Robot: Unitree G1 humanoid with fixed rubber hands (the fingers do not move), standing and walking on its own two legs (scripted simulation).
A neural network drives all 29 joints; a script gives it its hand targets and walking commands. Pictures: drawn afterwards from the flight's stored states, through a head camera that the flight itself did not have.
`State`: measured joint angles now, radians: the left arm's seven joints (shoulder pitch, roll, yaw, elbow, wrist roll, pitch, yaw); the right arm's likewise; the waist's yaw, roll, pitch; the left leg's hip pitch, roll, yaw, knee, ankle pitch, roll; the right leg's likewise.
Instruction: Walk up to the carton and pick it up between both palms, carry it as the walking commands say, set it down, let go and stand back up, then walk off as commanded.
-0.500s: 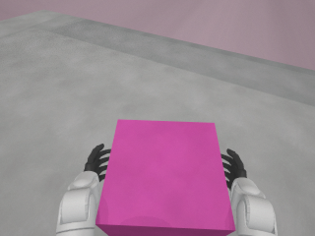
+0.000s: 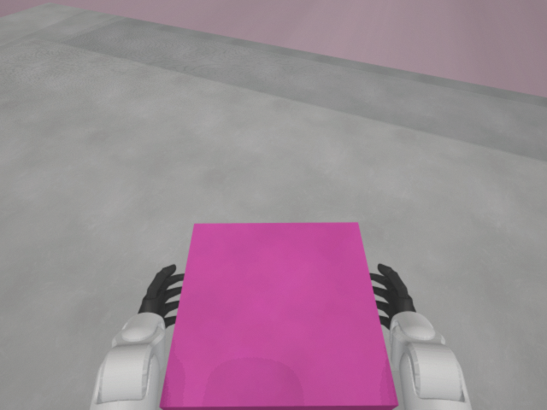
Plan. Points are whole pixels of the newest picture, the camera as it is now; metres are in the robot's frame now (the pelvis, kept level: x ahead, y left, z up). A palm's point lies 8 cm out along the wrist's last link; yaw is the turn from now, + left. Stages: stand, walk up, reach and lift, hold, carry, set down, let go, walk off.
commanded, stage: hold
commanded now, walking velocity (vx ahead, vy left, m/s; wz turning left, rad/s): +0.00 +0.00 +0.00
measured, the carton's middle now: (276, 331) +0.27 +0.02 -0.06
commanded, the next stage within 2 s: set down in 0.70 s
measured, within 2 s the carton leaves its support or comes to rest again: neither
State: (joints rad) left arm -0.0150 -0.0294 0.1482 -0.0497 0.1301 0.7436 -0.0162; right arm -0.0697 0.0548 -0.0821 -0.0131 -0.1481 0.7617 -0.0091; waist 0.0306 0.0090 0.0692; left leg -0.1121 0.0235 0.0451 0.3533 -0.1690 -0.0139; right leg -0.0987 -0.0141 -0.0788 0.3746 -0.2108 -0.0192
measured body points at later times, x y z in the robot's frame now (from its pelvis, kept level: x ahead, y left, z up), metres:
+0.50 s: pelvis -0.02 +0.01 +0.00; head -0.05 +0.02 +0.45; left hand +0.27 +0.18 +0.03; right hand +0.28 -0.17 +0.03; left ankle +0.01 +0.13 -0.75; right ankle +0.00 -0.10 -0.75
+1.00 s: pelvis +0.00 +0.00 +0.00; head -0.02 +0.00 +0.45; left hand +0.29 +0.19 +0.01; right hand +0.30 -0.16 +0.01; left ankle +0.01 +0.13 -0.75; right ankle +0.00 -0.10 -0.75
